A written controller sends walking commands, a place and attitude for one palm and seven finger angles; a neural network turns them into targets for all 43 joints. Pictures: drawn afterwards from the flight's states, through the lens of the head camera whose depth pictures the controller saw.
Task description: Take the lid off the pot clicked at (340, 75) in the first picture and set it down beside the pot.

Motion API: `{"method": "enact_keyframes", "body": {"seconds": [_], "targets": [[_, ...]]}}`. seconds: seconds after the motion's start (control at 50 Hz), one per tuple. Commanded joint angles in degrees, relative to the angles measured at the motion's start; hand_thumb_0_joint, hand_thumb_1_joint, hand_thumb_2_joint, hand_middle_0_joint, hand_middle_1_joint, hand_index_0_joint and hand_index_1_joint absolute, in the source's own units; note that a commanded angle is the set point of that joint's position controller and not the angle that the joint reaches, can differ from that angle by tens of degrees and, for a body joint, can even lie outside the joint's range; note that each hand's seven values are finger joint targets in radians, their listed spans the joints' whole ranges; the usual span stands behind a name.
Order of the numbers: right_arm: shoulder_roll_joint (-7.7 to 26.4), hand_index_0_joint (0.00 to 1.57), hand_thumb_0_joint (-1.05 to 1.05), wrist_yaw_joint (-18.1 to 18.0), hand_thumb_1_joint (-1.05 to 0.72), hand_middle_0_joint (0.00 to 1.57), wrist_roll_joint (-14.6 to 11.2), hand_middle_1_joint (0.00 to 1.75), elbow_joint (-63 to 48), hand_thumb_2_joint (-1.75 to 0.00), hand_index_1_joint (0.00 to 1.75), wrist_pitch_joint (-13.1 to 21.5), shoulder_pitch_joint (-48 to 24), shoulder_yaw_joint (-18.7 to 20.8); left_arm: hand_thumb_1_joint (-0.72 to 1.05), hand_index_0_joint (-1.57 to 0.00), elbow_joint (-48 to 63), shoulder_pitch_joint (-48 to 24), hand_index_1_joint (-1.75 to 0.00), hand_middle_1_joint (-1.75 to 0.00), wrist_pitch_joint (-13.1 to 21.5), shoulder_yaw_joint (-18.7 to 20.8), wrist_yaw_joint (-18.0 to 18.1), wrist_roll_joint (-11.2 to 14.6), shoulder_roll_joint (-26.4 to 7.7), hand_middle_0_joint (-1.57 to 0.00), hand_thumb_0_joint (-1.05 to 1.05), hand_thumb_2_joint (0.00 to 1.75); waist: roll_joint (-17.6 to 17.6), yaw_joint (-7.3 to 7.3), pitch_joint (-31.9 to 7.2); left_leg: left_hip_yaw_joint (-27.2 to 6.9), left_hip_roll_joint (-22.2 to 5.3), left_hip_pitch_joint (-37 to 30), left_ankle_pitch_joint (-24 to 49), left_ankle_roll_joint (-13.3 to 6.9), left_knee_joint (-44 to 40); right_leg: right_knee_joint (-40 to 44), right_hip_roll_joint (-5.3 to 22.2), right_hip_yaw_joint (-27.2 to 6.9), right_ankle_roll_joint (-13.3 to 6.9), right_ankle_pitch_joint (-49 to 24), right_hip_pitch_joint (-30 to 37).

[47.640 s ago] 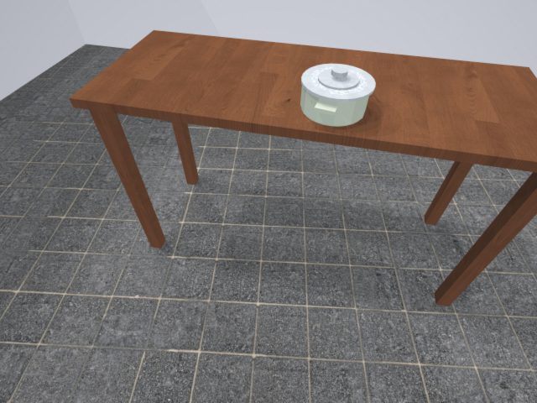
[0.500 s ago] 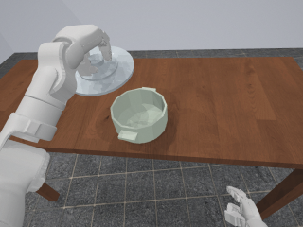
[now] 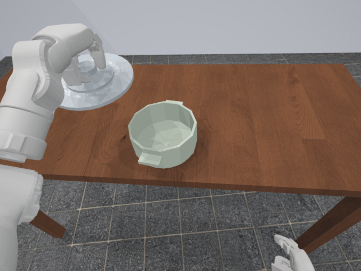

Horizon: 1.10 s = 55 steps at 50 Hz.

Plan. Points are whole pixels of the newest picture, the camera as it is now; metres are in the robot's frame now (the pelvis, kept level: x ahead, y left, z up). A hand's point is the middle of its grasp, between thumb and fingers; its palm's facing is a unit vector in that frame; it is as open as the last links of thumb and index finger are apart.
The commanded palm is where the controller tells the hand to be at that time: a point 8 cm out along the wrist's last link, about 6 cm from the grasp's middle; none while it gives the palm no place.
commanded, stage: move the lid sideways beside the pot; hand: left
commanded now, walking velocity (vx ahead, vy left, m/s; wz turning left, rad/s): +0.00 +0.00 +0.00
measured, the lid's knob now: (86, 68) +0.47 +0.21 +0.23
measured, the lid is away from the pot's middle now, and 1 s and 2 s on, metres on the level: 0.15 0.25 0.24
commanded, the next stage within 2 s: lower the lid onto the table in 0.92 s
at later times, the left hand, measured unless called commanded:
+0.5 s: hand (48, 72) +0.44 +0.27 +0.25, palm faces -0.20 -0.02 -0.98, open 7.1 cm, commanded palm +0.41 +0.28 +0.33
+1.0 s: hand (30, 73) +0.44 +0.31 +0.24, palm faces -0.21 -0.01 -0.98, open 7.1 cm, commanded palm +0.42 +0.30 +0.33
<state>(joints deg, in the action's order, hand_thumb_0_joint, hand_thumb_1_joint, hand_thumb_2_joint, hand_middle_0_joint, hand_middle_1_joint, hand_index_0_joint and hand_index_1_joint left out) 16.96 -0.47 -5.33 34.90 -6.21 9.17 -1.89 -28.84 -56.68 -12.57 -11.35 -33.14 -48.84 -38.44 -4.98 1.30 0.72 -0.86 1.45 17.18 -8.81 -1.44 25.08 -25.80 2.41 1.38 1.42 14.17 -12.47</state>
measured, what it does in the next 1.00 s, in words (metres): stands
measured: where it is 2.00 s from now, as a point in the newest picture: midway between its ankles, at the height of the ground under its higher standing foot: outside the picture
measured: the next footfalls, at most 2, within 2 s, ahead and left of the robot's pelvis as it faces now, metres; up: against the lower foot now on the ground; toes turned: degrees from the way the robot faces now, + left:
none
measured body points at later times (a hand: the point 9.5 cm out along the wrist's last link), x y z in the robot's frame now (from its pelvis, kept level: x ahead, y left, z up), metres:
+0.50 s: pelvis +0.00 +0.01 +0.00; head +0.04 -0.02 +0.45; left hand +0.44 +0.27 +0.30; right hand +0.15 -0.25 -0.11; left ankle +0.05 +0.11 -0.74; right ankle -0.01 -0.14 -0.74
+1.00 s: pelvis +0.01 +0.02 +0.00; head +0.05 +0.00 +0.45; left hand +0.44 +0.31 +0.30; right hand +0.14 -0.24 -0.12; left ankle +0.05 +0.11 -0.74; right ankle -0.01 -0.14 -0.74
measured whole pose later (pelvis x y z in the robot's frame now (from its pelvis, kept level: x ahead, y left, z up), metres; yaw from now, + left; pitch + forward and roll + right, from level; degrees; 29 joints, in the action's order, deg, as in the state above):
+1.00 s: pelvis +0.01 +0.02 +0.00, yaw +1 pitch +4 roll -1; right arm 17.4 -1.0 -5.9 35.3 -9.9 11.0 -1.0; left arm -35.5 -56.4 -3.8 -3.7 -34.2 -50.5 -48.4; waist -4.0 2.0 1.5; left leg -1.5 1.8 19.8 -9.0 -2.5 25.4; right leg -21.8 2.5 2.1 1.8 12.3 -12.8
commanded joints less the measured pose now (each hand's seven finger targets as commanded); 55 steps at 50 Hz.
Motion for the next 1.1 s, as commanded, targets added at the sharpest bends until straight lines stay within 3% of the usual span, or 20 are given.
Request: {"method": "enact_keyframes", "body": {"seconds": [0.0,0.04,0.06,0.14,0.16,0.24,0.36,0.4,0.46,0.54,0.6,0.66,0.72,0.76,0.82,0.86,0.92,0.96,1.02,1.08], "targets": [[6.5,0.2,0.0,-0.2,-0.9,0.2,-0.3,0.3,-8.8,-0.9,0.3,2.4,-5.6,2.6,0.66,-0.94,10.3,-34.9,-0.94,-0.98,0.8,10.1,3.1,-2.5,-17.8,-0.95,0.0,1.04,3.3,-0.01,-23.0,-0.7,1.7,-13.8,7.6,-2.7,-1.8,3.3,-3.5,1.6,-3.6,-13.0,2.0],[7.4,0.2,0.0,0.0,-0.9,0.2,-0.2,0.3,-8.8,-0.9,0.3,2.2,-4.7,3.1,0.66,-0.94,12.2,-32.9,-0.94,-0.98,1.7,9.9,2.9,-1.0,-17.4,-0.95,0.0,1.04,1.7,0.49,-24.2,-1.1,1.6,-15.8,10.3,-2.9,-0.8,3.5,-3.4,1.5,-3.9,-14.7,1.9],[6.7,0.2,0.0,0.1,-0.9,0.2,-0.2,0.3,-9.2,-0.9,0.3,2.4,-4.9,2.9,0.66,-0.94,14.5,-35.0,-0.94,-0.98,1.9,12.5,3.3,-2.4,-20.8,-0.95,0.0,1.04,0.8,-0.45,-26.6,-1.0,1.6,-15.8,10.5,-2.6,-1.5,3.2,-3.8,1.3,-3.7,-14.5,3.5],[8.0,0.2,0.0,0.1,-0.9,0.2,-0.1,0.3,-8.6,-0.9,0.3,1.7,-3.6,3.4,0.66,-0.94,11.2,-31.1,-0.94,-0.98,2.3,12.2,2.7,-1.3,-20.2,-0.95,0.0,1.04,0.1,0.27,-24.0,-1.1,1.6,-15.8,12.5,-2.9,-0.6,3.6,-3.5,1.6,-4.1,-16.0,1.8],[7.3,0.2,0.0,0.2,-0.9,0.2,-0.1,0.3,-9.1,-0.9,0.3,1.7,-3.9,3.2,0.66,-0.94,14.0,-33.1,-0.94,-0.98,2.5,15.9,2.9,-2.6,-24.8,-0.95,0.0,1.04,1.1,-0.85,-26.7,-1.2,1.5,-15.5,13.3,-2.6,-1.3,3.2,-3.8,1.4,-3.9,-16.6,4.3],[8.2,0.2,0.0,0.2,-0.9,0.2,-0.3,0.3,-8.7,-0.9,0.3,0.8,-3.6,3.6,0.66,-0.94,9.8,-29.2,-0.94,-0.98,2.8,13.2,2.2,-1.3,-21.7,-0.95,0.0,1.04,0.7,0.31,-23.2,-1.0,1.4,-15.1,12.7,-2.9,-0.7,4.0,-3.5,1.8,-4.0,-15.9,1.7],[7.8,0.2,0.0,0.0,-0.9,0.2,-0.5,0.3,-9.0,-0.9,0.3,0.1,-3.4,3.2,0.66,-0.94,11.3,-32.9,-0.94,-0.98,4.3,16.1,2.3,-2.6,-26.8,-0.95,0.0,1.04,1.6,-0.04,-25.8,-0.8,1.4,-14.6,12.0,-2.7,-1.4,3.8,-4.0,1.8,-3.6,-15.7,3.6],[7.4,0.2,0.0,-0.4,-0.9,0.2,-0.7,0.3,-8.7,-0.9,0.3,0.0,-3.8,3.3,0.66,-0.94,8.4,-32.6,-0.94,-0.98,4.3,13.3,2.1,-2.7,-23.6,-0.95,0.0,1.04,1.0,0.86,-23.1,-0.5,1.5,-14.9,10.5,-2.9,-1.1,4.2,-3.9,2.1,-3.6,-14.2,1.0],[7.9,0.2,0.0,-0.3,-0.9,0.2,-0.5,0.3,-8.7,-0.9,0.3,-0.1,-2.9,3.3,0.66,-0.94,11.1,-34.5,-0.94,-0.98,5.6,16.4,2.5,-3.0,-28.3,-0.95,0.0,1.04,-0.3,0.37,-26.8,-0.9,1.6,-15.6,12.1,-2.9,-1.0,4.1,-4.1,1.7,-3.7,-15.3,3.1],[8.6,0.2,0.0,-0.5,-0.9,0.2,-0.3,0.3,-7.9,-0.9,0.3,-0.4,-1.5,3.8,0.66,-0.94,6.7,-29.3,-0.94,-0.98,6.3,16.4,2.4,-1.8,-27.1,-0.95,0.0,1.04,-2.6,1.22,-24.7,-1.5,1.2,-16.8,15.2,-3.0,0.3,4.7,-4.0,2.2,-4.2,-15.6,0.4],[8.1,0.2,0.0,-0.6,-0.9,0.2,-0.7,0.3,-7.6,-0.9,0.3,-0.9,-2.2,3.3,0.66,-0.94,4.7,-31.4,-0.94,-0.98,6.7,15.9,2.0,-2.9,-27.4,-0.95,0.0,1.04,0.7,1.09,-22.4,-0.9,1.3,-14.3,11.9,-2.9,-0.8,4.8,-4.1,2.6,-3.8,-14.9,0.6],[8.1,0.2,0.0,-0.5,-0.9,0.2,-0.6,0.3,-8.1,-0.9,0.3,-1.1,-1.9,3.5,0.66,-0.94,10.2,-34.2,-0.94,-0.98,7.7,16.4,2.5,-3.0,-29.1,-0.95,0.0,1.04,-2.1,0.99,-26.5,-1.4,1.1,-16.8,14.3,-2.7,-0.9,4.7,-4.4,2.4,-3.8,-15.0,1.8],[8.1,0.2,0.0,-1.0,-0.9,0.2,-0.4,0.3,-7.0,-0.9,0.3,-1.1,-1.6,3.6,0.66,-0.94,5.3,-32.4,-0.94,-0.98,7.9,16.1,2.2,-3.1,-27.9,-0.95,0.0,1.04,-2.4,1.43,-23.9,-1.5,1.1,-16.7,13.1,-3.1,-0.6,5.4,-4.7,2.9,-4.0,-13.0,-0.7],[8.4,0.2,0.0,-0.8,-0.9,0.2,-0.4,0.3,-7.4,-0.9,0.3,-1.1,-0.8,3.5,0.66,-0.94,8.3,-33.5,-0.94,-0.98,8.8,19.1,2.7,-3.3,-32.3,-0.95,0.0,1.04,-2.7,0.88,-26.6,-1.8,1.0,-17.1,14.1,-2.8,-0.9,5.2,-4.7,2.5,-4.0,-13.5,1.2],[8.0,0.2,0.0,-0.9,-0.9,0.2,-0.5,0.3,-7.0,-0.9,0.3,-0.9,-1.5,3.7,0.66,-0.94,6.9,-32.7,-0.94,-0.98,8.8,14.8,2.1,-2.3,-26.3,-0.95,0.0,1.04,-3.6,1.5,-24.0,-2.0,1.0,-17.7,13.5,-3.0,-0.8,5.7,-4.6,3.1,-4.0,-12.4,-1.3],[8.4,0.2,0.0,-0.6,-0.9,0.2,-0.3,0.3,-7.1,-0.9,0.3,-1.1,-0.3,3.6,0.66,-0.94,6.8,-31.2,-0.94,-0.98,9.0,17.6,2.6,-2.9,-30.0,-0.95,0.0,1.04,-2.1,1.1,-25.2,-2.1,1.0,-16.7,13.5,-2.7,-1.1,5.7,-4.8,2.8,-4.0,-12.5,0.2],[8.3,0.2,0.0,-0.9,-0.9,0.2,-0.5,0.3,-6.5,-0.9,0.3,-1.5,-0.9,3.7,0.66,-0.94,3.4,-30.9,-0.94,-0.98,8.6,15.0,1.9,-2.4,-26.6,-0.95,0.0,1.04,-0.7,1.66,-22.0,-1.7,1.1,-15.5,11.5,-3.2,-1.1,6.1,-4.8,3.2,-3.9,-12.1,-1.3],[8.5,0.2,0.0,-0.6,-0.9,0.2,-0.4,0.3,-7.4,-0.9,0.3,-1.3,-0.5,3.7,0.66,-0.94,10.7,-35.4,-0.94,-0.98,9.5,17.9,2.7,-2.8,-31.3,-0.95,0.0,1.04,-2.5,1.07,-27.9,-2.2,0.9,-17.9,14.2,-2.7,-1.3,5.3,-4.8,2.6,-4.0,-13.3,1.3],[8.4,0.2,0.0,-0.9,-0.9,0.2,-0.5,0.3,-6.0,-0.9,0.3,-1.3,-0.4,3.6,0.66,-0.94,0.7,-32.7,-0.94,-0.98,7.7,16.1,2.5,-3.5,-28.2,-0.95,0.0,1.04,-1.8,1.53,-22.3,-2.1,1.0,-15.4,11.0,-2.8,-1.6,5.6,-5.0,3.3,-4.2,-11.6,-1.0],[8.6,0.2,0.0,-0.5,-0.9,0.2,-0.4,0.3,-7.1,-0.9,0.3,-0.9,-0.9,3.8,0.66,-0.94,4.7,-34.5,-0.94,-0.98,7.2,17.0,2.8,-3.8,-29.4,-0.95,0.0,1.04,-1.9,1.15,-25.6,-2.0,1.3,-16.0,12.5,-2.9,-1.2,5.1,-4.8,2.7,-4.2,-13.3,1.0]]}}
